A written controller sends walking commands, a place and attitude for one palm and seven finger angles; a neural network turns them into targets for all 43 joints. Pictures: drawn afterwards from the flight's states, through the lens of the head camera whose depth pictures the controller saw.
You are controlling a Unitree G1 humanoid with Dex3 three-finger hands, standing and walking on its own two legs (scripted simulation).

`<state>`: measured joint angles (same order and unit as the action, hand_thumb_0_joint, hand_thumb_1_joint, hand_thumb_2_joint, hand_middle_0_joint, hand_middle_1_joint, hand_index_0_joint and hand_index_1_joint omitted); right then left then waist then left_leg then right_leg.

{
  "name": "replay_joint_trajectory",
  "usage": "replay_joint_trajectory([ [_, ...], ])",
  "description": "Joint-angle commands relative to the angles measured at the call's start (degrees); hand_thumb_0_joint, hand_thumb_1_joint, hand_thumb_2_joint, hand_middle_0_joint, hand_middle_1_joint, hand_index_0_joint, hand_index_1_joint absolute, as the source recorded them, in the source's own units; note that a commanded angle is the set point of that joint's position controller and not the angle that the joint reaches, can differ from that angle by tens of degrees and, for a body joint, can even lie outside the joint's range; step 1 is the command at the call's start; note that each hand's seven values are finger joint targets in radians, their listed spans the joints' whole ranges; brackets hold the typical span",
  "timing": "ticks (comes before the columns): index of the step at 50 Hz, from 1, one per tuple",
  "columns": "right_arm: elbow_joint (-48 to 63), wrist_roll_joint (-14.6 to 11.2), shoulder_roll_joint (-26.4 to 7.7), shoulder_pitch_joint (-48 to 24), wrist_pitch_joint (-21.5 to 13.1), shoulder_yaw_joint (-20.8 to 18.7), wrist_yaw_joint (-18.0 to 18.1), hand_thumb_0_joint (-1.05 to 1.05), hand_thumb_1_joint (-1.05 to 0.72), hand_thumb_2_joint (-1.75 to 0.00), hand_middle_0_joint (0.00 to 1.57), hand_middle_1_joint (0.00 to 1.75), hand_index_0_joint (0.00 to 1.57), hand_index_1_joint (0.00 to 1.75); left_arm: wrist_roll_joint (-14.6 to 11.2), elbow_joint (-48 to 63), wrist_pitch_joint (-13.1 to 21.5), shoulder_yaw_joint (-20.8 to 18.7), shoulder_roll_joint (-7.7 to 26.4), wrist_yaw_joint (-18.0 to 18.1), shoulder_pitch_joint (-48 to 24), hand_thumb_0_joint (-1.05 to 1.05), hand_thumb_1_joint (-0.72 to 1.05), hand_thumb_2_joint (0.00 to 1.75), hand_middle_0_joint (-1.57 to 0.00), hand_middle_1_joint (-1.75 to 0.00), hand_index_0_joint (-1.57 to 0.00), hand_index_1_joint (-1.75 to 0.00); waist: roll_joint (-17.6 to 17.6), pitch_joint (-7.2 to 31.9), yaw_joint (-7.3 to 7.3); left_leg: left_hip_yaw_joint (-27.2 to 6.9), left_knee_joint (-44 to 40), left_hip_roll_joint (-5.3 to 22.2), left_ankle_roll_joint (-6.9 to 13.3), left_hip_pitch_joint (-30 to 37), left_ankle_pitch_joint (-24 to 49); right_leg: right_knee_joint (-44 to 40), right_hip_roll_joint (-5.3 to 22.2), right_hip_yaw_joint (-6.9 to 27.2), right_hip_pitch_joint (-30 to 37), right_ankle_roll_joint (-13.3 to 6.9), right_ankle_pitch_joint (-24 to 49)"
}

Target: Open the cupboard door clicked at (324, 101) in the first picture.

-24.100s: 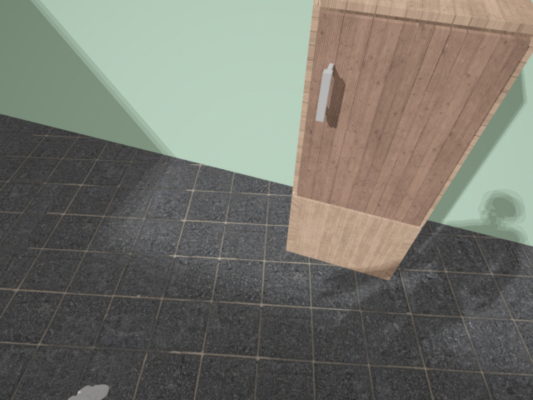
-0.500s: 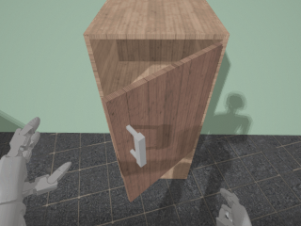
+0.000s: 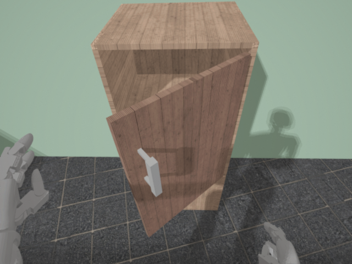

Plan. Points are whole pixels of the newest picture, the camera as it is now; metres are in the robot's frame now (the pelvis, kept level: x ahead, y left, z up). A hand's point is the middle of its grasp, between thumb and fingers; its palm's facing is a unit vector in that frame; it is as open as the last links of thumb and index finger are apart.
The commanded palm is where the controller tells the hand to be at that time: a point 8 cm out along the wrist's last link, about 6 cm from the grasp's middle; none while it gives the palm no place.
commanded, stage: draw the hand back to the body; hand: left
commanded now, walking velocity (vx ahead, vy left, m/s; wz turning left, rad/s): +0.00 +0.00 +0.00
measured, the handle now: (149, 172) +0.31 +0.11 +0.05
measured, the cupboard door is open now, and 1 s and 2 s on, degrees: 41 41 41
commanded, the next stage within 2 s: step back with the hand held close in 0.08 s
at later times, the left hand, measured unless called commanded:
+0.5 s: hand (41, 199) +0.18 +0.26 +0.14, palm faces +0.32 -0.80 -0.51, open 7.4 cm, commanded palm +0.12 +0.31 +0.17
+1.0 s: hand out of the picture +0.03 +0.30 +0.16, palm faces +0.49 -0.72 -0.49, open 7.4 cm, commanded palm -0.03 +0.34 +0.17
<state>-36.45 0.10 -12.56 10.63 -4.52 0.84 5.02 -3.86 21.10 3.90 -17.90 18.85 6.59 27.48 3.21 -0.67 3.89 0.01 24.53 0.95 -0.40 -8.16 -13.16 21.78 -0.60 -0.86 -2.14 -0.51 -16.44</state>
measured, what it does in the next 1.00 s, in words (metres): walks backwards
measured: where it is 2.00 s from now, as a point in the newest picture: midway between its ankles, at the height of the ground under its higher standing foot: outside the picture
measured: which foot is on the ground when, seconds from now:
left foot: down 0.00-0.96, up 0.98-1.00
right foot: down 0.00-1.00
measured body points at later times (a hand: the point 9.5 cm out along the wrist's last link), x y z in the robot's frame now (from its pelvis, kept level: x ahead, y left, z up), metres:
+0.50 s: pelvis -0.03 +0.01 +0.00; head +0.00 +0.00 +0.45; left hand +0.15 +0.30 +0.17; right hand +0.16 -0.24 -0.09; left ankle +0.00 +0.13 -0.74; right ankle -0.05 -0.11 -0.74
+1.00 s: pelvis -0.14 +0.03 -0.02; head -0.11 +0.03 +0.43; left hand +0.00 +0.34 +0.18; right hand +0.05 -0.19 -0.11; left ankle -0.02 +0.13 -0.73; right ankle -0.14 -0.09 -0.74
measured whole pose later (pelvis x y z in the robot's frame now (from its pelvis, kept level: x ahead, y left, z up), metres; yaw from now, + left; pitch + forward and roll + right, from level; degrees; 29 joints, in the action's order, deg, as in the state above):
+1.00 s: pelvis -0.14 +0.03 -0.02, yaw +5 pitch +0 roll -2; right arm -34.3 -0.2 -12.0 10.9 -3.9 -0.5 3.3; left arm -2.1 31.5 12.2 -24.4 22.4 8.6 32.7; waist 2.5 -3.7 1.3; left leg 0.1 36.8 0.6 0.5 -29.6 -13.7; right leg 32.5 -3.8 0.6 -14.7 -1.0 -17.6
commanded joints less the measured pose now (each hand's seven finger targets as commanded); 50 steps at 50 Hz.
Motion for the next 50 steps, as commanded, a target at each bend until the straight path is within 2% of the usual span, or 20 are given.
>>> replay_joint_trajectory([
  [1, 9.23, 0.05, -5.49, -7.95, -3.67, -1.74, 0.93, 0.0, -0.9, -0.9, 0.2, 0.3, 0.2, 0.3, 0.2, 13.07, 4.41, -7.98, 11.32, 1.14, -5.73, 0.0, 0.9, 0.9, -0.2, -0.3, -0.2, -0.3, 1.45, 4.17, -0.14, 2.23, -1.87, -0.79, 1.93, 5.88, 13.01, -4.42, 0.55, -0.52, -4.53, 0.42, 16.42],
  [4, 9.03, 0.07, -5.52, -7.77, -4.23, -1.77, 0.74, 0.0, -0.9, -0.9, 0.2, 0.3, 0.2, 0.3, 0.36, 13.99, 4.82, -7.57, 11.22, 1.2, -5.9, 0.0, 0.9, 0.9, -0.2, -0.3, -0.2, -0.3, 2.6, 4.04, -0.23, 2.09, -1.99, -0.77, 1.8, 6.52, 13.58, -4.36, 0.43, -0.68, -4.84, 0.35, 16.66],
  [7, 9.01, 0.09, -5.67, -7.98, -4.09, -2.02, 0.77, 0.0, -0.9, -0.9, 0.2, 0.3, 0.2, 0.3, -0.01, 11.63, 4.62, -7.5, 10.7, 0.97, -4.75, 0.0, 0.9, 0.9, -0.2, -0.3, -0.2, -0.3, -2.18, 2.99, -0.15, 2.02, -2.35, -0.61, 2.09, 5.82, 12.86, -4.69, 0.28, -0.64, -4.95, 0.67, 16.46],
  [9, 8.89, -0.03, -5.65, -8.08, -3.89, -2.18, 0.83, 0.0, -0.9, -0.9, 0.2, 0.3, 0.2, 0.3, -0.22, 10.51, 4.71, -7.74, 10.61, 0.76, -4.57, 0.0, 0.9, 0.9, -0.2, -0.3, -0.2, -0.3, -2.37, 2.61, -0.09, 2.29, -2.34, -0.58, 2.18, 5.88, 12.12, -5.03, 0.32, -0.38, -5.4, 0.82, 15.81],
  [10, 9.17, -0.03, -5.8, -8.48, -4.22, -2.1, 0.85, 0.0, -0.9, -0.9, 0.2, 0.3, 0.2, 0.3, -0.15, 14.87, 5.36, -8.3, 12.28, 0.87, -8.37, 0.0, 0.9, 0.9, -0.2, -0.3, -0.2, -0.3, -0.61, 4.12, -0.01, 2.23, -2.29, -0.78, 2.21, 6.62, 12.1, -5.31, 0.48, -0.18, -4.7, 0.72, 15.94],
  [11, 10.22, -0.44, -7.36, -7.18, -2.81, -2.36, 0.57, 0.0, -0.9, -0.9, 0.2, 0.3, 0.2, 0.3, 0.5, 16.3, 7.07, -14.85, 18.95, 1.28, -11.03, 0.0, 0.9, 0.9, -0.2, -0.3, -0.2, -0.3, -1.49, -1.0, -2.71, 1.04, 1.03, 0.37, 2.84, 3.25, 11.03, -8.18, 3.14, 3.7, -11.5, 1.01, 20.22],
  [12, 9.34, -0.21, -6.55, -7.09, -1.67, -2.47, 0.38, 0.0, -0.9, -0.9, 0.2, 0.3, 0.2, 0.3, 0.58, 11.84, 7.04, -11.6, 14.58, 0.58, -5.71, 0.0, 0.9, 0.9, -0.2, -0.3, -0.2, -0.3, -4.33, 0.77, -2.99, 0.46, 2.29, 0.22, 2.61, 2.77, 10.99, -7.25, 4.35, 2.93, -10.36, 0.92, 22.14],
  [14, 10.45, -0.39, -6.64, -7.18, -0.32, -2.7, 0.06, 0.0, -0.9, -0.9, 0.2, 0.3, 0.2, 0.3, 0.83, 11.02, 6.61, -9.46, 12.72, 0.19, -2.52, 0.0, 0.9, 0.9, -0.2, -0.3, -0.2, -0.3, -5.25, 1.85, -3.12, 1.13, 3.1, 0.33, 2.33, 2.55, 12.91, -6.07, 4.97, 2.84, -10.11, 1.3, 26.51],
  [18, 11.96, -0.73, -7.04, -6.61, 1.56, -3.35, 0.04, 0.0, -0.9, -0.9, 0.2, 0.3, 0.2, 0.3, 0.8, 13.68, 6.82, -10.03, 13.08, 0.49, 1.39, 0.0, 0.9, 0.9, -0.2, -0.3, -0.2, -0.3, -1.5, 8.05, -3.21, 1.27, 2.45, 1.64, 2.07, 4.08, 22.16, -2.14, 4.18, 1.24, -7.55, 1.6, 29.96],
  [21, 13.2, -1.05, -6.78, -6.8, 2.74, -3.65, 0.27, 0.0, -0.9, -0.9, 0.2, 0.3, 0.2, 0.3, 0.55, 16.31, 6.58, -11.97, 14.87, 1.02, 3.59, 0.0, 0.9, 0.9, -0.2, -0.3, -0.2, -0.3, -2.41, 11.09, -3.05, 1.26, 2.63, 2.43, 1.95, 4.2, 26.62, 0.13, 3.7, 0.78, -6.04, 1.69, 32.26],
  [27, 14.49, -1.1, -6.75, -6.64, 3.38, -3.88, 0.64, 0.0, -0.9, -0.9, 0.2, 0.3, 0.2, 0.3, 0.42, 19.66, 6.96, -13.95, 16.5, 2.08, 4.96, 0.0, 0.9, 0.9, -0.2, -0.3, -0.2, -0.3, -0.8, 11.46, -3.09, 0.23, 1.4, 3.24, 1.73, 0.5, 24.78, 2.21, 2.56, 1.04, -6.38, 1.7, 27.3],
  [32, 14.52, -1.02, -7.18, -6.09, 2.72, -3.91, 0.46, 0.0, -0.9, -0.9, 0.2, 0.3, 0.2, 0.3, 0.5, 19.34, 7.73, -13.63, 15.43, 2.5, 6.34, 0.0, 0.9, 0.9, -0.2, -0.3, -0.2, -0.3, 2.39, 8.49, -3.34, -1.38, -1.9, 4.19, 2.05, -6.72, 12.15, 2.57, 1.41, 1.17, -6.7, 1.7, 15.82],
  [36, 14.7, -0.97, -7.96, -5.85, 1.31, -3.72, 0.39, 0.0, -0.9, -0.9, 0.2, 0.3, 0.2, 0.3, 1.45, 18.99, 9.17, -13.6, 14.63, 2.77, 5.1, 0.0, 0.9, 0.9, -0.2, -0.3, -0.2, -0.3, 5.08, 3.81, -3.72, -5.08, -8.37, 5.61, 3.44, -19.52, -11.9, 4.93, -0.4, 1.04, -3.43, 1.68, 4.28],
  [40, 14.93, -0.72, -9.13, -6.06, -0.79, -4.12, 0.55, 0.0, -0.9, -0.9, 0.2, 0.3, 0.2, 0.3, 3.25, 19.51, 10.48, -14.74, 14.47, 2.76, 2.03, 0.0, 0.9, 0.9, -0.2, -0.3, -0.2, -0.3, 11.82, 2.72, -2.94, -11.94, -17.08, 10.82, 6.79, -37.45, -32.25, 18.72, -4.65, -0.75, 8.05, 2.61, 1.97],
  [44, 14.2, -0.25, -7.79, -5.39, -2.54, -4.32, -0.1, 0.0, -0.9, -0.9, 0.2, 0.3, 0.2, 0.3, 3.08, 20.95, 11.32, -15.04, 14.44, 2.4, 2.3, 0.0, 0.9, 0.9, -0.2, -0.3, -0.2, -0.3, 7.18, 2.87, -3.02, -9.46, -10.85, 9.4, 6.31, -32.88, -27.44, 14.27, -4.05, 1.31, 2.12, 0.77, -2.24],
  [45, 13.97, -0.14, -7.49, -4.99, -2.78, -4.36, -0.25, 0.0, -0.9, -0.9, 0.2, 0.3, 0.2, 0.3, 2.49, 21.64, 11.46, -15.68, 15.64, 2.49, 2.88, 0.0, 0.9, 0.9, -0.2, -0.3, -0.2, -0.3, 4.24, 3.05, -3.28, -6.26, -5.88, 6.39, 4.49, -26.57, -22.31, 7.44, -2.09, 4.21, -4.51, -0.65, -3.33],
  [46, 13.34, -0.35, -5.74, -4.14, -3.05, -3.88, -0.64, 0.0, -0.9, -0.9, 0.2, 0.3, 0.2, 0.3, 1.43, 22.66, 11.7, -13.96, 15.06, 2.61, 4.47, 0.0, 0.9, 0.9, -0.2, -0.3, -0.2, -0.3, -1.55, 4.41, -4.05, -2.42, 2.19, 1.95, 1.71, -15.16, -12.07, -0.3, 2.64, 9.49, -14.45, -3.15, -1.3],
  [47, 11.97, -0.18, -5.42, -3.68, -3.0, -3.87, -0.94, 0.0, -0.9, -0.9, 0.2, 0.3, 0.2, 0.3, 1.05, 22.8, 11.95, -14.35, 16.26, 2.9, 4.49, 0.0, 0.9, 0.9, -0.2, -0.3, -0.2, -0.3, -7.28, 5.89, -4.57, 0.6, 12.24, -0.24, 0.12, -5.19, -4.65, -5.49, 8.24, 16.14, -23.82, -5.08, 1.9],
  [48, 10.46, -0.2, -5.51, -2.45, -2.88, -4.09, -1.13, 0.0, -0.9, -0.9, 0.2, 0.3, 0.2, 0.3, 1.02, 21.93, 11.99, -13.2, 15.48, 3.18, 3.62, 0.0, 0.9, 0.9, -0.2, -0.3, -0.2, -0.3, -10.39, 8.21, -4.73, 1.03, 19.46, -1.23, -0.32, -2.33, -2.03, -6.09, 12.61, 18.48, -25.4, -6.5, 11.45],
  [50, 9.66, -0.35, -5.4, -3.08, -2.81, -4.58, -0.71, 0.0, -0.9, -0.9, 0.2, 0.3, 0.2, 0.3, 1.41, 21.54, 11.34, -14.09, 16.5, 3.61, 2.25, 0.0, 0.9, 0.9, -0.2, -0.3, -0.2, -0.3, -13.54, 10.58, -4.42, -0.17, 25.89, -1.96, -0.31, -5.76, -6.14, -2.59, 14.09, 18.56, -20.95, -7.04, 27.8],
])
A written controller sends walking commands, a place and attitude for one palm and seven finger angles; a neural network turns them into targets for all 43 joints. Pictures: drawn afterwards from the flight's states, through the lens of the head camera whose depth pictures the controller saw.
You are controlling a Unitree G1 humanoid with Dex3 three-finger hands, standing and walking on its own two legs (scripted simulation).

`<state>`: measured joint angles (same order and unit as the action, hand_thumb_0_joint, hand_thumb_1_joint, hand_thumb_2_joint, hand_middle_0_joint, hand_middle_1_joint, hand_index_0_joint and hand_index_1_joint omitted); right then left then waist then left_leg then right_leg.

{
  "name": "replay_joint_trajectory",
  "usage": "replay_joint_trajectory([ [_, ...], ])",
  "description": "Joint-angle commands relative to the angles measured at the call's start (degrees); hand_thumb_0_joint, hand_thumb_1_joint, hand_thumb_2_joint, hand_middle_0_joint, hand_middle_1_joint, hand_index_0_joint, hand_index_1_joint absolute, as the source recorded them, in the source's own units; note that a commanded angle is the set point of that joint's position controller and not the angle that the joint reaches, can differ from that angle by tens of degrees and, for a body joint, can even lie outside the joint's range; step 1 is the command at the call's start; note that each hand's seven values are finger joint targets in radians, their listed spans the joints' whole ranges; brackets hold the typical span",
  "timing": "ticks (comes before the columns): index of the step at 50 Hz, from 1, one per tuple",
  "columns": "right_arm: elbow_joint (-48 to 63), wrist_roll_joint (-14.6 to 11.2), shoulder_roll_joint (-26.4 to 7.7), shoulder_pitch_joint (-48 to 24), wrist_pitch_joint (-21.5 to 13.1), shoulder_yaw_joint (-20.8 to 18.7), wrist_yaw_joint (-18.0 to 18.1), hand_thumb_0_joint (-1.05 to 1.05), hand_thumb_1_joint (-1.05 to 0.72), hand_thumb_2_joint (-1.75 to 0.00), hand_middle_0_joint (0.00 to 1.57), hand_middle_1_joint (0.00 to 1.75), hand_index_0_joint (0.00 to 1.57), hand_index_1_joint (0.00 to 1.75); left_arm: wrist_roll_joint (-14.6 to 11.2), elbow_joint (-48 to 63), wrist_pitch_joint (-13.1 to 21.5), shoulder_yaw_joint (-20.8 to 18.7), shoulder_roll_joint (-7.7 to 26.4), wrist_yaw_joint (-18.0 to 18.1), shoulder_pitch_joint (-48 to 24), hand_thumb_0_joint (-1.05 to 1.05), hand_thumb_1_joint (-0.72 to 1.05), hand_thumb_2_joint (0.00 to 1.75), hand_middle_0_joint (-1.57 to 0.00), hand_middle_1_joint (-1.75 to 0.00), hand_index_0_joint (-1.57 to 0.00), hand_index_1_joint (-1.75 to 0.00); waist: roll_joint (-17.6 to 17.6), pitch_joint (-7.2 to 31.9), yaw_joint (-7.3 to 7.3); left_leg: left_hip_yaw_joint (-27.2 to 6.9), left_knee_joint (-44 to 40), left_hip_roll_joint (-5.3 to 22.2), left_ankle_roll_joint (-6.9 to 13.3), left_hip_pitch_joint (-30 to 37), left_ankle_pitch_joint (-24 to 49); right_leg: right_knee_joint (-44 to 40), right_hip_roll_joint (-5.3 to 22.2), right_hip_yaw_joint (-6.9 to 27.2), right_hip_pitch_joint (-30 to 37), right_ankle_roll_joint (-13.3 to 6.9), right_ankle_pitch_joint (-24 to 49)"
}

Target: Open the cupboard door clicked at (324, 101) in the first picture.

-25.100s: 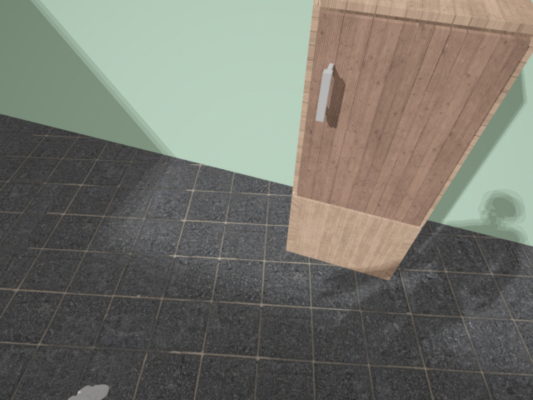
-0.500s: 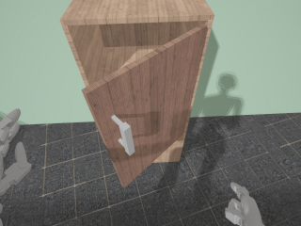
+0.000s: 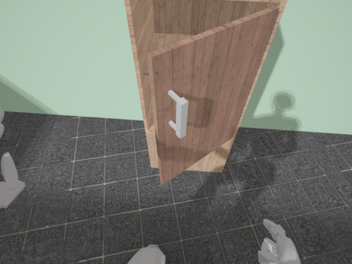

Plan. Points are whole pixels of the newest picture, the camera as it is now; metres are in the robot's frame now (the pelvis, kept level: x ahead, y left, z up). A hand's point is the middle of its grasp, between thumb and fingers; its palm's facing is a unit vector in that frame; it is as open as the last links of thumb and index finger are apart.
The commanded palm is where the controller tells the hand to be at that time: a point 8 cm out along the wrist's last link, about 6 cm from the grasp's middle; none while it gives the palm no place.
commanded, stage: step back with the hand held close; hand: left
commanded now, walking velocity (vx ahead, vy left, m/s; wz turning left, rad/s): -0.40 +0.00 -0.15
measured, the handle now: (176, 114) +0.46 +0.04 +0.07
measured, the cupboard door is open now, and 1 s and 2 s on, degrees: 41 41 41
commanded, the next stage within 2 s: stop stepping back and stand still in 0.14 s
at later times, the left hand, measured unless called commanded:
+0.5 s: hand out of the picture +0.05 +0.23 +0.18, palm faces +0.30 -0.81 -0.50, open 7.4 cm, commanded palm +0.00 +0.28 +0.19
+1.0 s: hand out of the picture +0.01 +0.21 +0.19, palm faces +0.35 -0.76 -0.54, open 7.4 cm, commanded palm -0.04 +0.26 +0.19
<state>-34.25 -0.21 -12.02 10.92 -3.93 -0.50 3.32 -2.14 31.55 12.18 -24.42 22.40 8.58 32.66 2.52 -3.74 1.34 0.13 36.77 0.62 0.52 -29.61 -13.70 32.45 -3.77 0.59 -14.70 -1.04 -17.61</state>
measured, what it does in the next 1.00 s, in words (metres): walks backwards: left foot, then right foot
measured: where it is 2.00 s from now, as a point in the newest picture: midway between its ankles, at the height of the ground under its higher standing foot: outside the picture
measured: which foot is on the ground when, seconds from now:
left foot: up 0.00-0.08, down 0.10-0.44, up 0.46-0.72, down 0.74-0.98, up 1.00-1.00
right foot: down 0.00-0.12, up 0.14-0.42, down 0.44-1.00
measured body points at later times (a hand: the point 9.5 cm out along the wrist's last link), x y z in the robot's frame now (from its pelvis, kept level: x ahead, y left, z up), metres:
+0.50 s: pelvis -0.17 +0.00 +0.00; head -0.15 +0.00 +0.45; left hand +0.03 +0.27 +0.21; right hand -0.02 -0.24 -0.08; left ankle -0.02 +0.10 -0.70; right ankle -0.26 -0.07 -0.73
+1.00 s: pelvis -0.21 -0.02 +0.00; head -0.22 -0.04 +0.45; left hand -0.01 +0.25 +0.22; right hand -0.08 -0.25 -0.10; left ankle -0.18 +0.12 -0.72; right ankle -0.19 -0.08 -0.73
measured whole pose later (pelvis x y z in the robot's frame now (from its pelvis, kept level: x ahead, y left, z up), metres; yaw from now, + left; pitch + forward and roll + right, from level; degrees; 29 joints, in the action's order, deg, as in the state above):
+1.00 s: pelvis -0.21 -0.02 +0.00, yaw -6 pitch -3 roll +1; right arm -36.5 0.2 -9.9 14.2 -8.6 0.6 3.4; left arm -1.3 28.3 12.7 -24.9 26.0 9.6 32.8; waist 1.7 -1.1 -1.3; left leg 4.5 38.3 3.9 -0.3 -16.0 -21.7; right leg 36.9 -1.6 -6.7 -15.7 -4.0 -18.5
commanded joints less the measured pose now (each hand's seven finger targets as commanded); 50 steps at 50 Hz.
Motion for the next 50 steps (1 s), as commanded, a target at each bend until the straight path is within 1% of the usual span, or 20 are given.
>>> replay_joint_trajectory([
  [1, 7.48, 0.15, -5.46, -3.57, -3.0, -2.86, 1.17, 0.0, -0.9, -0.9, 0.2, 0.3, 0.2, 0.3, -0.11, 10.49, 2.42, -6.88, 12.69, 1.62, -3.85, 0.0, 0.9, 0.9, -0.2, -0.3, -0.2, -0.3, -12.32, 12.16, -2.12, -1.12, 10.41, -0.61, -1.3, 12.75, -6.69, -11.43, 17.27, 14.96, -5.04, -6.21, 32.83],
  [4, 7.08, -0.01, -6.65, -5.81, -2.87, -1.66, 2.61, 0.0, -0.9, -0.9, 0.2, 0.3, 0.2, 0.3, -0.39, 10.2, 1.86, -5.91, 12.65, 1.5, -9.78, 0.0, 0.9, 0.9, -0.2, -0.3, -0.2, -0.3, -1.38, 7.17, -2.27, -1.57, -12.58, 2.56, -0.61, 17.78, 14.55, -3.67, 7.44, 6.04, -5.86, 0.65, 29.05],
  [6, 6.84, 0.24, -7.23, -5.54, -3.26, -2.3, 2.78, 0.0, -0.9, -0.9, 0.2, 0.3, 0.2, 0.3, 0.02, 9.21, 1.89, -6.48, 12.8, 1.77, -10.32, 0.0, 0.9, 0.9, -0.2, -0.3, -0.2, -0.3, 8.68, 10.51, -0.82, -8.93, -15.83, 13.5, 2.8, 18.96, 36.69, 5.74, 1.87, 2.17, -3.27, 2.36, 4.22],
  [9, 7.26, 1.59, -7.37, -4.62, -4.46, -3.16, 1.19, 0.0, -0.9, -0.9, 0.2, 0.3, 0.2, 0.3, -0.73, 9.41, 2.06, -6.86, 11.81, 0.83, -6.2, 0.0, 0.9, 0.9, -0.2, -0.3, -0.2, -0.3, 12.32, 13.86, -0.51, -14.24, -21.96, 19.27, 7.09, 11.67, 22.43, 24.48, -0.34, 3.23, -1.07, 2.09, -13.36],
  [13, 7.55, 0.36, -7.44, -4.98, -5.27, -3.6, -0.55, 0.0, -0.9, -0.9, 0.2, 0.3, 0.2, 0.3, -1.02, 12.61, 1.07, -5.15, 9.54, 0.89, -2.65, 0.0, 0.9, 0.9, -0.2, -0.3, -0.2, -0.3, 5.27, 12.83, -1.12, -9.35, -22.51, 16.67, 8.13, 12.33, 4.12, 25.11, 0.46, 1.8, -3.5, 2.48, -8.73],
  [15, 9.23, 0.09, -7.38, -6.1, -5.3, -3.23, -0.66, 0.0, -0.9, -0.9, 0.2, 0.3, 0.2, 0.3, -1.22, 14.89, 0.25, -7.46, 11.57, 1.36, -0.65, 0.0, 0.9, 0.9, -0.2, -0.3, -0.2, -0.3, 8.51, 12.56, -0.77, -8.72, -29.12, 13.75, 5.61, 8.01, -18.69, 19.14, -0.68, -2.77, 1.54, 1.9, -9.14],
  [19, 9.16, 0.36, -5.71, -5.62, -4.79, -1.73, -0.15, 0.0, -0.9, -0.9, 0.2, 0.3, 0.2, 0.3, -1.67, 13.59, -0.54, -7.69, 11.59, 1.96, 1.64, 0.0, 0.9, 0.9, -0.2, -0.3, -0.2, -0.3, 13.25, 11.6, -1.21, -1.95, -29.11, 6.28, -2.11, 3.76, -25.6, -5.59, -3.13, -9.97, 14.69, -0.99, -14.08],
  [20, 9.06, 0.46, -5.33, -5.56, -4.35, -1.74, 0.02, 0.0, -0.9, -0.9, 0.2, 0.3, 0.2, 0.3, -1.47, 13.01, -0.54, -9.31, 13.96, 1.88, 2.63, 0.0, 0.9, 0.9, -0.2, -0.3, -0.2, -0.3, 8.64, 10.51, -1.5, 2.4, -21.48, 1.79, -3.93, 6.2, -21.24, -14.19, -0.35, -7.21, 11.17, -2.47, -13.4],
  [21, 8.5, 0.4, -4.47, -5.17, -3.65, -1.61, 0.0, 0.0, -0.9, -0.9, 0.2, 0.3, 0.2, 0.3, -1.64, 13.54, 0.06, -8.45, 13.79, 1.51, 2.19, 0.0, 0.9, 0.9, -0.2, -0.3, -0.2, -0.3, -1.14, 9.71, -2.03, 5.48, -4.1, -0.54, -3.48, 12.2, -11.09, -21.38, 9.17, 3.49, 0.9, -5.82, -12.85],
  [22, 7.63, 0.67, -5.38, -5.06, -3.03, -1.74, 0.24, 0.0, -0.9, -0.9, 0.2, 0.3, 0.2, 0.3, -1.91, 14.85, 0.51, -10.17, 16.62, 1.67, 1.01, 0.0, 0.9, 0.9, -0.2, -0.3, -0.2, -0.3, -10.55, 7.92, -1.56, 0.9, 13.17, -0.89, -2.42, 12.97, -4.63, -27.11, 19.93, 18.69, -10.54, -9.28, -14.04],
  [23, 6.34, 1.26, -6.34, -4.63, -2.82, -1.39, 0.34, 0.0, -0.9, -0.9, 0.2, 0.3, 0.2, 0.3, -2.11, 16.64, 1.07, -11.43, 18.43, 1.98, -1.82, 0.0, 0.9, 0.9, -0.2, -0.3, -0.2, -0.3, -9.45, 6.84, -1.48, -0.73, 20.92, -0.51, -2.06, 3.29, -3.13, -26.94, 23.88, 19.59, -7.78, -10.66, -7.52],
  [25, 5.18, -0.33, -7.11, -2.55, -3.38, -2.39, 0.17, 0.0, -0.9, -0.9, 0.2, 0.3, 0.2, 0.3, -2.03, 12.36, 0.63, -9.51, 15.23, 1.23, -3.61, 0.0, 0.9, 0.9, -0.2, -0.3, -0.2, -0.3, -8.99, 10.2, -2.02, -1.85, 27.27, -0.77, -2.51, -6.96, -1.32, -21.96, 20.08, 17.47, 1.89, -7.03, -6.62],
  [27, 5.1, 0.02, -6.6, -3.78, -4.27, -1.58, 1.22, 0.0, -0.9, -0.9, 0.2, 0.3, 0.2, 0.3, -1.55, 4.82, 1.3, -7.59, 12.83, 1.36, -3.59, 0.0, 0.9, 0.9, -0.2, -0.3, -0.2, -0.3, -6.65, 4.15, -2.35, -0.3, 19.03, 2.04, -1.66, -7.28, -1.07, -18.85, 18.27, 12.7, 5.01, -7.09, 6.09],
  [34, 4.23, 0.23, -7.32, -2.41, -6.41, -2.28, 2.73, 0.0, -0.9, -0.9, 0.2, 0.3, 0.2, 0.3, 0.77, -2.33, 2.21, -2.07, 9.82, 2.0, -11.38, 0.0, 0.9, 0.9, -0.2, -0.3, -0.2, -0.3, -11.99, 2.11, -0.6, 7.54, -8.96, -0.43, 2.76, 12.72, -3.96, -13.4, 15.28, 9.94, 3.02, -4.28, 4.97],
  [37, 6.14, 0.13, -9.0, -1.14, -6.61, -2.99, 2.08, 0.0, -0.9, -0.9, 0.2, 0.3, 0.2, 0.3, 0.31, 7.57, 3.79, -4.72, 11.87, 2.18, -9.06, 0.0, 0.9, 0.9, -0.2, -0.3, -0.2, -0.3, 2.9, 9.43, -2.1, -5.4, -12.49, 8.12, 7.52, 29.43, 11.62, 5.73, 7.82, 1.92, -4.2, 1.36, 17.75],
  [39, 5.37, 0.63, -7.46, 0.08, -7.39, -2.51, 1.29, 0.0, -0.9, -0.9, 0.2, 0.3, 0.2, 0.3, 0.64, 10.33, 4.64, -7.23, 13.71, 2.46, -6.58, 0.0, 0.9, 0.9, -0.2, -0.3, -0.2, -0.3, 10.26, 10.56, -2.13, -16.49, -13.42, 16.01, 11.78, 36.05, 27.79, 14.38, 3.4, -2.7, -15.91, 2.21, -7.93],
  [46, 5.57, 0.1, -6.97, -2.39, -7.82, -1.94, 1.02, 0.0, -0.9, -0.9, 0.2, 0.3, 0.2, 0.3, 0.43, 7.43, 2.6, -8.62, 11.87, 2.65, -0.26, 0.0, 0.9, 0.9, -0.2, -0.3, -0.2, -0.3, 9.52, 3.87, -1.7, -1.56, -16.96, 10.95, 5.42, 4.52, -13.44, 1.48, 3.08, -7.46, 7.97, 1.59, -1.51],
  [48, 5.93, 0.12, -6.54, -2.88, -6.88, -2.15, 1.31, 0.0, -0.9, -0.9, 0.2, 0.3, 0.2, 0.3, 0.65, 2.04, 2.6, -8.75, 11.96, 2.37, -0.52, 0.0, 0.9, 0.9, -0.2, -0.3, -0.2, -0.3, -0.75, 1.74, -1.29, 2.82, -5.5, 5.4, 2.56, -1.81, -20.07, -8.18, 6.28, 3.13, 9.59, -1.2, -5.57],
  [49, 6.4, 0.18, -6.21, -3.29, -6.29, -2.5, 1.15, 0.0, -0.9, -0.9, 0.2, 0.3, 0.2, 0.3, 0.53, 0.08, 2.25, -8.56, 12.28, 2.16, -1.76, 0.0, 0.9, 0.9, -0.2, -0.3, -0.2, -0.3, -13.35, 0.97, -1.02, 5.34, 9.58, 0.54, 0.64, -4.13, -19.0, -17.89, 15.4, 20.84, 4.66, -5.48, -17.37],
  [50, 6.6, -0.25, -6.89, -4.12, -5.8, -3.24, 0.6, 0.0, -0.9, -0.9, 0.2, 0.3, 0.2, 0.3, 0.44, -1.1, 1.97, -7.02, 11.15, 2.0, -3.61, 0.0, 0.9, 0.9, -0.2, -0.3, -0.2, -0.3, -17.97, 0.15, -0.48, 1.85, 23.16, -0.66, 0.19, -6.37, -17.95, -25.27, 23.46, 35.65, 0.16, -7.11, -23.35],
])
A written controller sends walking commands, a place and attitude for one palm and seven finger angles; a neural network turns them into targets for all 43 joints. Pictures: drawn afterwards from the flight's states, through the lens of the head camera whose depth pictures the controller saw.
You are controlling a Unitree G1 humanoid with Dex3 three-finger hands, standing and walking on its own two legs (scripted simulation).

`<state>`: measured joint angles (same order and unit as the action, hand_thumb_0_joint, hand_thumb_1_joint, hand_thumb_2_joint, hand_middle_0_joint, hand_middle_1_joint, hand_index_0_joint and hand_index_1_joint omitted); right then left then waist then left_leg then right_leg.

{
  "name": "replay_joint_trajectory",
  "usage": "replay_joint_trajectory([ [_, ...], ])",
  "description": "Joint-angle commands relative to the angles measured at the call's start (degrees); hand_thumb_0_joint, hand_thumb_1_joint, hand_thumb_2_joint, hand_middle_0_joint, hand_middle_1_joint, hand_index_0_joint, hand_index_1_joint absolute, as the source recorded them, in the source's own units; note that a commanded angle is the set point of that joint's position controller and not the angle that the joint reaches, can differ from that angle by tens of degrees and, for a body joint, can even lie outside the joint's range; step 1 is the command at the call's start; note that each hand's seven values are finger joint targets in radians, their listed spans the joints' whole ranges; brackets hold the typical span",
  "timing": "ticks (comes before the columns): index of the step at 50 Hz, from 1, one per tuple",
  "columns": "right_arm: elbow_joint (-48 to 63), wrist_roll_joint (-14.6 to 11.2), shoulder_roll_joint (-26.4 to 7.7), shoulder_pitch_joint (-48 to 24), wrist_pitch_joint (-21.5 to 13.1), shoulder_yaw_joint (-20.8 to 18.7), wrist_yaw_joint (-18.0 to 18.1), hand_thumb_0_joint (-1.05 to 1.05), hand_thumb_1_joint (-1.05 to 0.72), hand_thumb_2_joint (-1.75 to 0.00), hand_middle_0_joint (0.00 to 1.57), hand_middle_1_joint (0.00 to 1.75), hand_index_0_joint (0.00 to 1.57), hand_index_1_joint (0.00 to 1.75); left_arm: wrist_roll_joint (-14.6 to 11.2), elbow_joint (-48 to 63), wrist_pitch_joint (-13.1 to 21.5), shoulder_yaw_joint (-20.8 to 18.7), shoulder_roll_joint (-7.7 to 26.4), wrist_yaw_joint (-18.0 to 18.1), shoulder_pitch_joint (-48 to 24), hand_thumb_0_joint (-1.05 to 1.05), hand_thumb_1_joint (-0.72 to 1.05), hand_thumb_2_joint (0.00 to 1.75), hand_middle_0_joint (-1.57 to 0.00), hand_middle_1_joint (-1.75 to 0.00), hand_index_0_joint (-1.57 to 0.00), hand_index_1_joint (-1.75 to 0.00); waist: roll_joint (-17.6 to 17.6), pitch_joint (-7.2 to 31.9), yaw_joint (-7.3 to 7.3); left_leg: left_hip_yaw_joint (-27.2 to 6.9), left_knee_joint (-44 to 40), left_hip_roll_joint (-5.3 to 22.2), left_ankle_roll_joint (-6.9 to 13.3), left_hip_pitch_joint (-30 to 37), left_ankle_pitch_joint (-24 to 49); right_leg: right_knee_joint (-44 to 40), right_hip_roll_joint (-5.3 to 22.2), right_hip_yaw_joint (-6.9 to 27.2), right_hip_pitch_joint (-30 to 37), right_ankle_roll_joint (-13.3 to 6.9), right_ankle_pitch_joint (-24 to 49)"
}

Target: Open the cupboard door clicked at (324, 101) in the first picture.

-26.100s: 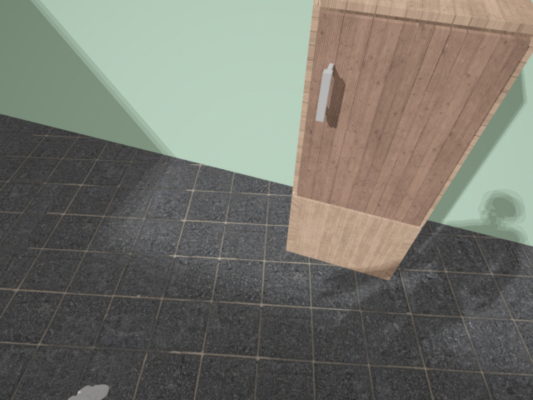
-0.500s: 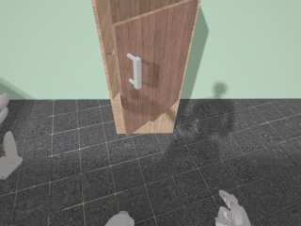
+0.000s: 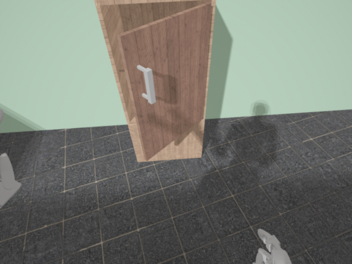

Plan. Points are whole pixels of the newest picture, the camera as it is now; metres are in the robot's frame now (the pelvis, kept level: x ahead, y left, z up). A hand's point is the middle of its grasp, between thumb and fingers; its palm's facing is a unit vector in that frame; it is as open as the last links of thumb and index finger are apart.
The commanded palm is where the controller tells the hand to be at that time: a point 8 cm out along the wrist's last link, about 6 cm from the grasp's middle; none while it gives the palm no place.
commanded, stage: stop stepping back and stand still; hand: left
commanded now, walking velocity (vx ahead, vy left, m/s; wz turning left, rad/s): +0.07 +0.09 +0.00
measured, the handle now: (146, 84) +0.66 +0.13 +0.07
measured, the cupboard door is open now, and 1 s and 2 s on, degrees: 41 41 41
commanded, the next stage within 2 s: let the arm hang, fingers relaxed in 0.28 s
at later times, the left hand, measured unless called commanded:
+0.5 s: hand (55, 212) +0.22 +0.27 +0.04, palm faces +0.15 -0.85 -0.50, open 7.4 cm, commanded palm none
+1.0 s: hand out of the picture -0.07 +0.24 -0.15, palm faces +0.04 -0.97 -0.25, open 7.3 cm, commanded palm none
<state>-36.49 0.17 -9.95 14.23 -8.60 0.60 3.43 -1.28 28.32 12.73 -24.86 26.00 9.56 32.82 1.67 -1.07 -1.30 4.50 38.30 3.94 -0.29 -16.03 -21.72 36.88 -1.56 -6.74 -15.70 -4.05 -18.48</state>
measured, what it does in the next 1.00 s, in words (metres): steps on the spot: left foot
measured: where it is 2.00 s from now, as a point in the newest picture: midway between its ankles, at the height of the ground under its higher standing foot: outside the picture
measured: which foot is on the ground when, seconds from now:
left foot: up 0.00-0.36, down 0.38-1.00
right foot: down 0.00-1.00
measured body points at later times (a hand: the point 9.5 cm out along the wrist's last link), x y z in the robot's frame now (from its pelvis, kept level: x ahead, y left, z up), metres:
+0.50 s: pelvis +0.00 +0.02 +0.01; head +0.01 -0.01 +0.46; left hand +0.21 +0.31 +0.07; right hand +0.18 -0.25 -0.09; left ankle +0.03 +0.13 -0.72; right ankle +0.02 -0.05 -0.72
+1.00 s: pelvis -0.01 +0.05 +0.02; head +0.01 +0.04 +0.47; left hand -0.07 +0.29 -0.13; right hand -0.02 -0.17 -0.15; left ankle +0.03 +0.13 -0.72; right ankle +0.02 -0.05 -0.72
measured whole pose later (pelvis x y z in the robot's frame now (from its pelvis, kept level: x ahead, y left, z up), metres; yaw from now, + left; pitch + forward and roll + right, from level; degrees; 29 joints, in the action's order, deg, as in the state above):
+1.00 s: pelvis -0.01 +0.05 +0.02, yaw +0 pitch -1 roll +0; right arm -62.6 1.2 -9.1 17.7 1.7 0.2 1.1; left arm 0.7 -65.5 -1.2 -0.5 10.9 1.5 21.0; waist 1.8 -3.5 0.8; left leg 2.1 23.9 -2.4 3.3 -13.5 -9.2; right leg 23.7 0.2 -5.9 -11.8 -1.7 -10.6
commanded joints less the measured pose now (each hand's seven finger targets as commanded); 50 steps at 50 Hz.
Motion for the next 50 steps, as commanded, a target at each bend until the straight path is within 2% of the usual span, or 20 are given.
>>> replay_joint_trajectory([
  [1, 7.71, -0.23, -9.13, -6.04, -0.96, -4.54, 0.15, 0.0, -0.9, -0.9, 0.2, 0.3, 0.2, 0.3, -0.34, 1.67, 2.38, -4.76, 6.06, 0.55, -5.28, 0.0, 0.9, 0.9, -0.2, -0.3, -0.2, -0.3, -13.12, -4.39, 0.58, -6.34, 27.14, -2.89, 0.72, -19.61, -3.52, -30.31, 20.74, 39.06, -0.53, -2.05, -17.36],
  [2, 6.72, -0.21, -8.97, -5.18, -1.22, -4.07, -0.01, 0.0, -0.9, -0.9, 0.2, 0.3, 0.2, 0.3, -0.35, -0.12, 3.36, -5.66, 6.44, 0.15, -4.99, 0.0, 0.9, 0.9, -0.2, -0.3, -0.2, -0.3, -9.93, -2.92, -0.03, -6.93, 27.58, -2.03, 0.24, -19.53, 0.35, -27.68, 19.99, 34.63, 1.4, -1.91, -7.53],
  [3, 5.84, -0.07, -7.97, -4.51, -0.99, -3.14, -0.13, 0.0, -0.9, -0.9, 0.2, 0.3, 0.2, 0.3, -0.37, -1.49, 4.12, -5.89, 6.58, -0.03, -4.8, 0.0, 0.9, 0.9, -0.2, -0.3, -0.2, -0.3, -7.21, 0.04, -0.21, -6.32, 26.18, -1.54, -0.31, -18.34, 3.59, -24.09, 17.95, 26.89, 4.82, -1.6, 2.98],
  [4, 5.94, -0.31, -7.78, -5.22, -0.53, -2.91, 0.01, 0.0, -0.9, -0.9, 0.2, 0.3, 0.2, 0.3, -0.1, -2.25, 4.48, -4.99, 6.01, -0.2, -5.42, 0.0, 0.9, 0.9, -0.2, -0.3, -0.2, -0.3, -7.55, 1.19, -0.01, -5.43, 23.54, -1.51, -0.48, -16.91, 5.18, -21.81, 16.17, 21.22, 6.53, -0.61, 12.88],
  [6, 6.56, -0.47, -7.75, -7.28, -0.48, -2.81, 0.72, 0.0, -0.9, -0.9, 0.2, 0.3, 0.2, 0.3, 0.37, -0.73, 5.01, -3.49, 6.03, -0.08, -9.66, 0.0, 0.9, 0.9, -0.2, -0.3, -0.2, -0.3, -7.54, 2.62, 0.34, -3.41, 17.07, -2.19, -0.05, -12.71, 6.25, -21.0, 14.77, 16.27, 6.67, 1.7, 19.19],
  [10, 7.76, -0.09, -8.22, -8.2, -1.58, -3.08, 1.22, 0.0, -0.9, -0.9, 0.2, 0.3, 0.2, 0.3, 0.61, 7.17, 5.54, -4.17, 8.21, 1.1, -10.82, 0.0, 0.9, 0.9, -0.2, -0.3, -0.2, -0.3, -8.72, 4.44, 2.05, -0.58, 3.48, -3.59, 1.23, -6.77, 5.35, -22.53, 15.0, 15.42, 10.44, 3.22, 17.99],
  [14, 9.77, 0.06, -7.66, -7.4, -1.62, -3.22, 0.39, 0.0, -0.9, -0.9, 0.2, 0.3, 0.2, 0.3, 0.06, 13.07, 4.86, -6.64, 8.69, 1.88, -4.09, 0.0, 0.9, 0.9, -0.2, -0.3, -0.2, -0.3, -5.38, 5.69, 3.18, -0.58, -7.68, -3.65, 1.81, -2.31, 7.33, -20.58, 15.7, 15.9, 12.8, 0.66, 20.68],
  [16, 10.11, -0.13, -7.66, -6.39, -0.88, -3.22, 0.15, 0.0, -0.9, -0.9, 0.2, 0.3, 0.2, 0.3, -0.58, 13.09, 4.58, -7.55, 8.48, 1.98, -0.96, 0.0, 0.9, 0.9, -0.2, -0.3, -0.2, -0.3, -1.63, 6.87, 2.24, -1.97, -13.99, -3.32, 1.67, 2.59, 12.49, -18.23, 13.4, 14.0, 12.17, 1.95, 19.22],
  [18, 10.76, -0.5, -8.99, -6.64, -0.19, -3.81, 0.11, 0.0, -0.9, -0.9, 0.2, 0.3, 0.2, 0.3, -1.03, 12.21, 4.35, -7.92, 8.22, 1.78, 0.33, 0.0, 0.9, 0.9, -0.2, -0.3, -0.2, -0.3, 3.0, 7.15, 2.46, -6.67, -16.17, 1.64, 3.01, 6.38, 21.22, -14.88, 8.43, 11.76, 9.65, 4.56, 17.36],
  [19, -2.55, -0.07, -20.71, -9.13, -1.95, -5.52, -4.94, 0.0, -0.9, -0.9, 0.2, 0.3, 0.2, 0.3, 4.62, -34.43, -4.94, 19.09, -2.2, -7.35, -3.97, 0.0, 0.9, 0.9, -0.2, -0.3, -0.2, -0.3, 4.44, 3.76, -0.77, -9.71, -6.67, 4.35, 4.19, -0.59, 33.73, -5.34, 10.82, 4.73, 1.9, 3.26, 24.89],
  [20, -1.4, -0.18, -17.14, -5.82, 1.08, -5.97, -4.22, 0.0, -0.9, -0.9, 0.2, 0.3, 0.2, 0.3, 3.46, -35.56, -9.88, 19.2, -4.89, -8.77, -3.81, 0.0, 0.9, 0.9, -0.2, -0.3, -0.2, -0.3, 2.55, 7.02, 0.52, -9.97, -7.6, 4.97, 3.92, 2.94, 37.66, -6.23, 8.58, 10.34, 2.16, 2.34, 21.77],
  [22, -0.84, 0.08, -15.43, -3.88, 2.94, -4.58, -3.64, 0.0, -0.9, -0.9, 0.2, 0.3, 0.2, 0.3, 3.27, -36.38, -11.13, 18.3, -5.04, -9.41, -5.55, 0.0, 0.9, 0.9, -0.2, -0.3, -0.2, -0.3, 2.47, 8.13, 1.64, -11.86, -7.17, 5.43, 5.23, -1.32, 34.7, -4.81, 7.95, 7.1, 3.51, 1.58, 16.14],
  [25, -1.69, 0.49, -15.36, -5.79, 4.84, -3.49, -3.58, 0.0, -0.9, -0.9, 0.2, 0.3, 0.2, 0.3, 3.47, -44.77, -11.03, 19.32, -2.11, -9.69, -14.77, 0.0, 0.9, 0.9, -0.2, -0.3, -0.2, -0.3, -12.64, 6.2, 1.7, -11.33, -8.31, 3.34, 4.29, -4.37, 24.57, -8.46, 8.28, 8.74, 5.49, 0.53, 15.98],
  [27, -3.67, 0.82, -14.4, -4.88, 6.26, -2.88, -3.4, 0.0, -0.9, -0.9, 0.2, 0.3, 0.2, 0.3, 3.18, -51.88, -11.36, 19.99, -1.92, -9.59, -18.46, 0.0, 0.9, 0.9, -0.2, -0.3, -0.2, -0.3, -15.45, 5.54, 0.53, -9.83, -8.04, 0.71, 3.31, -0.47, 17.58, -12.37, 11.1, 10.93, 2.06, -0.8, 12.7],
  [30, -7.43, 1.52, -12.49, -5.25, 8.03, -1.7, -3.58, 0.0, -0.9, -0.9, 0.2, 0.3, 0.2, 0.3, 2.72, -62.07, -12.41, 21.78, -3.6, -8.95, -20.29, 0.0, 0.9, 0.9, -0.2, -0.3, -0.2, -0.3, -5.39, 2.91, 0.66, -11.0, -12.6, 1.14, 3.21, 1.06, 14.49, -14.02, 9.08, 10.32, -0.14, 0.24, 1.75],
  [31, -8.7, 1.65, -11.73, -5.5, 8.2, -1.15, -3.56, 0.0, -0.9, -0.9, 0.2, 0.3, 0.2, 0.3, 2.5, -65.04, -12.65, 22.26, -4.68, -8.84, -19.78, 0.0, 0.9, 0.9, -0.2, -0.3, -0.2, -0.3, 0.5, 2.33, 0.95, -11.9, -15.37, 1.79, 3.47, -0.58, 12.8, -13.89, 8.06, 9.92, 1.89, 0.99, 1.03],
  [34, -12.18, 1.56, -9.94, -5.06, 8.83, -0.59, -3.18, 0.0, -0.9, -0.9, 0.2, 0.3, 0.2, 0.3, 2.26, -73.62, -12.85, 22.83, -5.53, -8.51, -17.14, 0.0, 0.9, 0.9, -0.2, -0.3, -0.2, -0.3, 8.52, 0.66, 1.82, -12.08, -20.05, 1.25, 3.04, -3.69, 3.43, -15.37, 7.12, 9.6, 6.02, 1.1, 0.71],
  [39, -17.49, 1.27, -7.53, -0.64, 9.23, -1.0, -2.38, 0.0, -0.9, -0.9, 0.2, 0.3, 0.2, 0.3, 2.01, -83.06, -12.41, 22.92, -7.66, -8.29, -14.33, 0.0, 0.9, 0.9, -0.2, -0.3, -0.2, -0.3, 10.02, 1.31, 1.65, -11.79, -21.83, 1.15, 2.69, -2.36, -0.79, -17.67, 7.16, 8.66, 7.63, 0.59, 2.09],
  [43, -20.69, 1.1, -7.03, 2.96, 9.23, -1.56, -1.91, 0.0, -0.9, -0.9, 0.2, 0.3, 0.2, 0.3, 2.04, -87.56, -12.38, 23.19, -9.31, -8.22, -13.79, 0.0, 0.9, 0.9, -0.2, -0.3, -0.2, -0.3, 0.96, -1.58, 1.21, -12.88, -23.15, 2.1, 3.2, -2.15, -1.49, -18.39, 6.83, 8.01, 5.84, 0.79, 0.84],
  [50, -24.43, 0.94, -6.53, 5.88, 8.81, -1.76, -1.52, 0.0, -0.9, -0.9, 0.2, 0.3, 0.2, 0.3, 2.1, -91.78, -12.38, 23.26, -10.4, -7.84, -11.36, 0.0, 0.9, 0.9, -0.2, -0.3, -0.2, -0.3, -2.17, -2.68, 1.48, -13.06, -24.5, 2.85, 3.77, -0.96, -1.03, -17.45, 6.71, 7.76, 4.32, 1.08, 0.94],
])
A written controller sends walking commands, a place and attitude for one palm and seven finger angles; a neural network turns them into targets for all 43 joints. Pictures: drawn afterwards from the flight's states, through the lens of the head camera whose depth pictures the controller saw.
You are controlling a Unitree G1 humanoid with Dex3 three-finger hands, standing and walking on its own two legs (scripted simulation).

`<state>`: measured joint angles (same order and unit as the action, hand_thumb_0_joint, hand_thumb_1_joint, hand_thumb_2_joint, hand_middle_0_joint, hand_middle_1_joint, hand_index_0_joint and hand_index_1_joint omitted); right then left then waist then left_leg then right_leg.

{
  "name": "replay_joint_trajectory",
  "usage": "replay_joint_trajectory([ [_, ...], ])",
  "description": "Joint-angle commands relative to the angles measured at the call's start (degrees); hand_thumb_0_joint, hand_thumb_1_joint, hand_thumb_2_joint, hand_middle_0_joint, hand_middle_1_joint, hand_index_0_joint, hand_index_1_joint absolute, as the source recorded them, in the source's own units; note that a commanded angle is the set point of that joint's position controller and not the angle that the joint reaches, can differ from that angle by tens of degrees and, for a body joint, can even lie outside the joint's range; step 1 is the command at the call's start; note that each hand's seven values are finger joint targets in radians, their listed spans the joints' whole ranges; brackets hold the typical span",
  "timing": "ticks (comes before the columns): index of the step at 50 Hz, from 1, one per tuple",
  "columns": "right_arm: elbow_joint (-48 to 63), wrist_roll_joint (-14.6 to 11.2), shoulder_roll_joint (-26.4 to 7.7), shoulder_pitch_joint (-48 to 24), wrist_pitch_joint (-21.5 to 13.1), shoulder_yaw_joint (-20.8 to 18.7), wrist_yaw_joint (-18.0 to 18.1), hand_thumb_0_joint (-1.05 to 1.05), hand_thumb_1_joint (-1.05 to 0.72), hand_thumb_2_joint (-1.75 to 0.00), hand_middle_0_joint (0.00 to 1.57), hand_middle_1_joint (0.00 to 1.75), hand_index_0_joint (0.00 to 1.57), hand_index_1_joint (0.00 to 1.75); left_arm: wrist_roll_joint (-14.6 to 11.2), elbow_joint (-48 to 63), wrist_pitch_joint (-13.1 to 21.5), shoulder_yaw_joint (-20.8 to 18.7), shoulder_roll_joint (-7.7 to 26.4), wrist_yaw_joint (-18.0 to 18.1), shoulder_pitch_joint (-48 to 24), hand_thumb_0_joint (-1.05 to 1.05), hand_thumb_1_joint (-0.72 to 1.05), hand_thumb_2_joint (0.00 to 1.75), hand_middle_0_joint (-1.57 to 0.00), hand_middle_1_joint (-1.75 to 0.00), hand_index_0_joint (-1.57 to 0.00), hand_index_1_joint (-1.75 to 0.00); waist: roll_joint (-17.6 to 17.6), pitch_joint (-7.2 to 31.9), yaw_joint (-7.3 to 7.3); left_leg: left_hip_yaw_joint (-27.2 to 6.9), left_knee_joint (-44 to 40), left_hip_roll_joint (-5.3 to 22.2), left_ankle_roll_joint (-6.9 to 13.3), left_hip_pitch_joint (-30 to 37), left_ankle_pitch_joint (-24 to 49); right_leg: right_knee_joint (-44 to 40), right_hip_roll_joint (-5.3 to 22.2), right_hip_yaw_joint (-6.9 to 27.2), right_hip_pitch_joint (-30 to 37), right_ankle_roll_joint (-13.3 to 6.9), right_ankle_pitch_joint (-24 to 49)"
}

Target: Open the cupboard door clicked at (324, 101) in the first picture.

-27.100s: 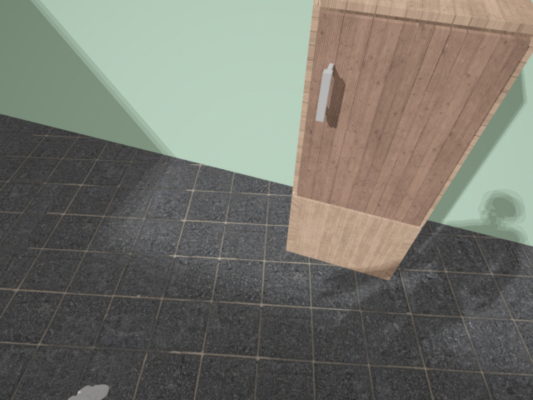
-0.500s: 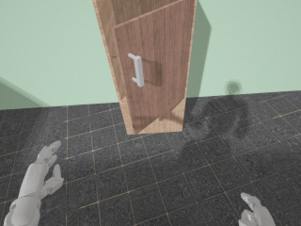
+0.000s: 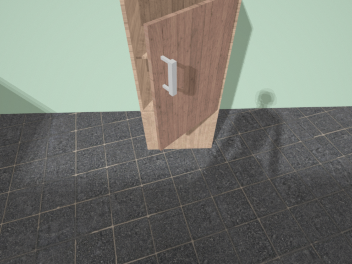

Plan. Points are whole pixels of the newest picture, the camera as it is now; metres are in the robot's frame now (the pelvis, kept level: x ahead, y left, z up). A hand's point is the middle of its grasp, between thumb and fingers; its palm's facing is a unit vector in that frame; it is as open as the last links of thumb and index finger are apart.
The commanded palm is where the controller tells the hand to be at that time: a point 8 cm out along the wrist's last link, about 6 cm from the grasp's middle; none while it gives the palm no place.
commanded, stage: let the arm hang, fingers relaxed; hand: left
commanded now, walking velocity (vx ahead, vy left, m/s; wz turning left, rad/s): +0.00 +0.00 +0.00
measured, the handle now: (168, 76) +0.66 +0.08 +0.05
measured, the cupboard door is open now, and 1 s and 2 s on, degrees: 41 41 41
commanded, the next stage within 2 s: look to check the result in 0.48 s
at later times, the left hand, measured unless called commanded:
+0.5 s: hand out of the picture +0.03 +0.16 -0.17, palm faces +0.01 -0.98 -0.19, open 7.3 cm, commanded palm none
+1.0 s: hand out of the picture +0.04 +0.16 -0.17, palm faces +0.01 -0.97 -0.23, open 7.3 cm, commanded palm none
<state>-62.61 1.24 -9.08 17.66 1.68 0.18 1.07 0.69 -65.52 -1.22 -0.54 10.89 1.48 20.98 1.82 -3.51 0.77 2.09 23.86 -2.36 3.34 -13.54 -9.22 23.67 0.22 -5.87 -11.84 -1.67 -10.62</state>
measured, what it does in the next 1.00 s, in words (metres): stands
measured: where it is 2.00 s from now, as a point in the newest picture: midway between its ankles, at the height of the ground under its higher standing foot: outside the picture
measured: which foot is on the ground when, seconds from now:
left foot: down 0.00-1.00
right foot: down 0.00-1.00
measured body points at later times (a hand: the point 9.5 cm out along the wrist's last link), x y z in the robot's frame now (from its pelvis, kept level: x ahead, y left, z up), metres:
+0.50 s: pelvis +0.02 -0.01 +0.00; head +0.03 -0.02 +0.45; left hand +0.03 +0.21 -0.16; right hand +0.00 -0.22 -0.16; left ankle +0.04 +0.08 -0.74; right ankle +0.03 -0.10 -0.74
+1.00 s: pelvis +0.04 -0.03 +0.00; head +0.05 -0.04 +0.45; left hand +0.05 +0.21 -0.15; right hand +0.04 -0.26 -0.16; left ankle +0.04 +0.08 -0.74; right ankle +0.03 -0.10 -0.74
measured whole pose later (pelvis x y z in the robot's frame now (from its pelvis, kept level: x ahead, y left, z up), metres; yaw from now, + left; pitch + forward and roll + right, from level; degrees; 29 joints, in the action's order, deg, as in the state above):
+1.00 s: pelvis +0.04 -0.03 +0.00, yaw -1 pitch -2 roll +0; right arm -66.0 1.0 -10.3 13.3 -0.1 0.0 1.6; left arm 0.2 -66.2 1.2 -0.2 9.7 1.7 14.4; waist 1.0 -2.8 -0.1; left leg 2.1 21.1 -0.7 1.1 -8.0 -11.4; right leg 20.8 -1.8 -5.4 -6.6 -3.5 -12.7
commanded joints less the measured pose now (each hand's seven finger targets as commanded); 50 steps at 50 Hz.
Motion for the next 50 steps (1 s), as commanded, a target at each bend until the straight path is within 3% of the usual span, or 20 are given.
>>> replay_joint_trajectory([
  [1, 1.21, -0.05, -6.82, 2.5, -1.52, -1.26, 0.83, 0.0, -0.9, -0.9, 0.2, 0.3, 0.2, 0.3, 0.13, 1.7, 1.53, -0.98, 4.52, 0.28, 0.43, 0.0, 0.9, 0.9, -0.2, -0.3, -0.2, -0.3, -3.07, -0.67, -0.68, -10.62, -9.97, 9.0, 0.17, -3.63, -13.28, -4.28, 5.06, 6.87, 0.4, -1.23, -6.83],
  [22, -1.9, -0.03, -3.58, 2.81, -2.22, -0.58, 0.93, 0.0, -0.9, -0.9, 0.2, 0.3, 0.2, 0.3, -0.28, 1.13, 2.3, -0.82, 3.27, 0.68, -1.87, 0.0, 0.9, 0.9, -0.2, -0.3, -0.2, -0.3, -0.63, -1.76, -1.04, -6.53, -7.13, 7.49, -0.85, -0.32, -2.06, -6.03, 6.17, 8.67, 0.79, -1.49, -2.01],
  [36, -2.17, -0.24, -5.77, 1.35, -2.51, -0.91, 1.18, 0.0, -0.9, -0.9, 0.2, 0.3, 0.2, 0.3, -0.37, 0.96, 2.95, -1.14, 4.72, 0.71, -2.82, 0.0, 0.9, 0.9, -0.2, -0.3, -0.2, -0.3, -2.64, 0.58, -1.23, -5.96, -5.99, 8.02, -0.87, 3.82, 4.28, -6.64, 6.59, 8.21, 3.29, -1.71, 3.45],
  [44, -2.2, -0.2, -6.77, -0.16, -2.3, -0.91, 1.17, 0.0, -0.9, -0.9, 0.2, 0.3, 0.2, 0.3, -0.39, 0.72, 3.0, -1.08, 5.65, 0.6, -3.36, 0.0, 0.9, 0.9, -0.2, -0.3, -0.2, -0.3, -2.04, -1.0, -1.19, -5.79, -6.32, 8.0, -1.07, 4.31, 3.43, -7.84, 6.7, 8.82, 2.88, -1.73, 3.17],
  [50, -1.9, -0.27, -8.0, -1.44, -2.33, -1.1, 1.11, 0.0, -0.9, -0.9, 0.2, 0.3, 0.2, 0.3, -0.35, 1.01, 3.26, -1.32, 6.8, 0.58, -3.94, 0.0, 0.9, 0.9, -0.2, -0.3, -0.2, -0.3, -2.41, 0.38, -1.07, -5.6, -5.86, 8.03, -1.17, 5.34, 4.59, -8.02, 6.8, 8.91, 3.94, -1.5, 5.76],
])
